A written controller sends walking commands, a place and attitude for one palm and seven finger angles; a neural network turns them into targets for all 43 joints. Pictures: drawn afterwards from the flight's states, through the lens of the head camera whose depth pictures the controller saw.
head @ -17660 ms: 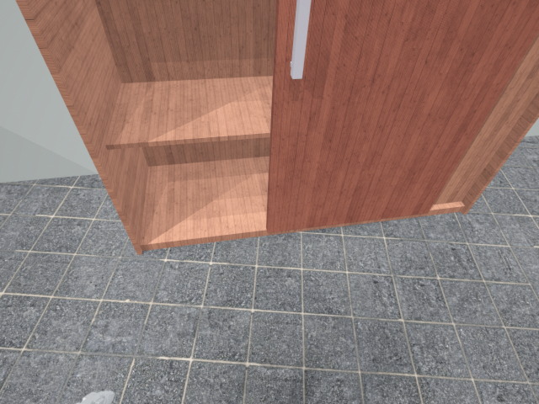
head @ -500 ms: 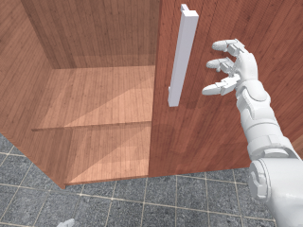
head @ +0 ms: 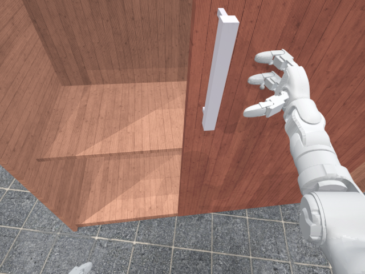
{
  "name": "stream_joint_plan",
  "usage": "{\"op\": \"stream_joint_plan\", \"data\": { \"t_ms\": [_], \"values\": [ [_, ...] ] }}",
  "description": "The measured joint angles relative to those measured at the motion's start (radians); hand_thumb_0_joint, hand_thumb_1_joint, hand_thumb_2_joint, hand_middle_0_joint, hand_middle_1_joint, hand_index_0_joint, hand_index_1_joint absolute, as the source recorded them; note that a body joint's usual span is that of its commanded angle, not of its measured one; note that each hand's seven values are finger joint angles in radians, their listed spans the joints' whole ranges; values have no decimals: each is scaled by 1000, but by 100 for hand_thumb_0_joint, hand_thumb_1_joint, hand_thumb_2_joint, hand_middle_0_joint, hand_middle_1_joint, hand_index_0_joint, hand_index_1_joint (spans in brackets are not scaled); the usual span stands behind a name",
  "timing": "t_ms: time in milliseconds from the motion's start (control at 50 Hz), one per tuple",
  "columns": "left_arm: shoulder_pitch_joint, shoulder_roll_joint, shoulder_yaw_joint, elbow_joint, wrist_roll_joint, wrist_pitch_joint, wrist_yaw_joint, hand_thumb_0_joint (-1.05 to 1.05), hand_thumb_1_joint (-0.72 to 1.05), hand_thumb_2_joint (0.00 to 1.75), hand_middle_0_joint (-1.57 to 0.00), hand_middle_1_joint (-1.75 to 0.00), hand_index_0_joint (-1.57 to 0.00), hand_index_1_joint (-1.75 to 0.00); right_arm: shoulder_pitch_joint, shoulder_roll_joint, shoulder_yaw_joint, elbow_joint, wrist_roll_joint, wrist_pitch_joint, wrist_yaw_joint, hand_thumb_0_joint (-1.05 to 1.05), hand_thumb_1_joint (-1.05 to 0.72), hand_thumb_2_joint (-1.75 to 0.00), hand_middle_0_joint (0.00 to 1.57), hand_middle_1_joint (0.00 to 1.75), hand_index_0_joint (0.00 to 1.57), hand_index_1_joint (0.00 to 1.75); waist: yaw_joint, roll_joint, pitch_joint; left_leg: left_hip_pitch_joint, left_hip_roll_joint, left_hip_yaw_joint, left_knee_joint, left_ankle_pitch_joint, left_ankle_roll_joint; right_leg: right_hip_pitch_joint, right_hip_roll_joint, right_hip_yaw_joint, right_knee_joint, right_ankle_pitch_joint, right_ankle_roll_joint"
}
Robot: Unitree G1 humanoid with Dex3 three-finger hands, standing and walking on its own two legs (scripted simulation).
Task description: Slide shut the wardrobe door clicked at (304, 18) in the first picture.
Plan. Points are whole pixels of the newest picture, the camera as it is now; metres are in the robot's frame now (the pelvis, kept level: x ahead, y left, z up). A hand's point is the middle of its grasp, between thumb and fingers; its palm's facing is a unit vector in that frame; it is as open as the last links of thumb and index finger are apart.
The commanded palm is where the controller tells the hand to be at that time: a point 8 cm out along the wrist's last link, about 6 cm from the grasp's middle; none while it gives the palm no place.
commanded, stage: feel for the door with the fingertips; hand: right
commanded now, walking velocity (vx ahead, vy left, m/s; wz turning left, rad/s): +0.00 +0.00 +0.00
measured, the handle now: (213, 77) +0.48 -0.02 +0.19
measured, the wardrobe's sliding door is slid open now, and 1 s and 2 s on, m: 0.53 0.51 0.49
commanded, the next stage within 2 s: slide the fingers in behind the handle in 0.70 s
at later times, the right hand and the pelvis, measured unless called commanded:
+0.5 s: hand (256, 88) +0.46 -0.11 +0.19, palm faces -0.09 +0.99 -0.05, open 13.7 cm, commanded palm +0.48 -0.11 +0.17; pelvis +0.00 +0.00 +0.00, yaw -1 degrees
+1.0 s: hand (250, 88) +0.45 -0.10 +0.19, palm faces -0.11 +0.99 -0.04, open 13.6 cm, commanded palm +0.46 -0.11 +0.17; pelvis -0.01 +0.00 +0.00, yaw +0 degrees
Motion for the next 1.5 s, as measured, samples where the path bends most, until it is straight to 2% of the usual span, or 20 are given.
{"op": "stream_joint_plan", "data": {
  "t_ms": [80, 320, 560, 880, 1120, 1320, 1500],
  "values": [
    [1, 1, 3, 0, -1, -1, -2, 1, 90, 90, -20, -30, -20, -30, 1, 4, 8, -8, 7, -1, -7, -1, 50, -30, 41, 129, 35, 127, -2, -2, 3, 0, 0, 1, 0, 0, 0, -2, 0, 1, 1, 0, 0],
    [-3, -6, 10, 21, 6, -17, -14, 1, 91, 90, -20, -30, -20, -30, 10, 58, 54, -48, 13, -12, -82, -1, 50, -30, 38, 134, 33, 127, -21, -3, 4, -1, 12, 10, 10, -10, -4, -4, 12, 10, 5, -2, -3],
    [-28, -14, -3, 17, 5, -11, -6, 1, 90, 90, -20, -30, -20, -30, 1, 69, 60, -33, 0, -8, -65, -1, 50, -30, 40, 132, 34, 126, -22, 5, -1, 5, 12, 5, 9, -10, -7, 2, 12, 5, 6, -5, -7],
    [-7, -7, -6, 21, -1, -23, 9, 1, 90, 90, -20, -30, -20, -30, -8, 62, 55, -24, 4, -6, -80, -1, 50, -30, 41, 130, 36, 124, -6, 8, 7, -7, 7, -10, 6, 7, -8, -3, 8, -10, 0, 8, -6],
    [21, -10, 5, 18, 6, -22, -10, 1, 90, 90, -20, -30, -20, -30, 6, 66, 32, -22, -8, -16, -86, -1, 50, -30, 39, 131, 34, 124, 7, -1, 2, -8, 4, -12, 4, 11, -4, -2, 4, -11, -4, 12, -3],
    [9, -16, 9, -7, 5, -1, -21, 1, 91, 90, -20, -30, -20, -30, 53, 76, 23, -63, -13, -21, -60, -1, 50, -30, 36, 132, 32, 122, 3, -2, -6, 10, -6, -18, -6, 7, -2, 16, -5, -17, -8, 2, -2],
    [-18, -16, 12, -26, 2, 18, -19, 1, 91, 90, -20, -30, -20, -30, 74, 100, 27, -108, -26, -4, -64, -1, 50, -30, 39, 129, 33, 121, -8, -3, -10, 21, -5, -16, -12, 3, -4, 26, -4, -15, -14, -1, -4]
  ]
}}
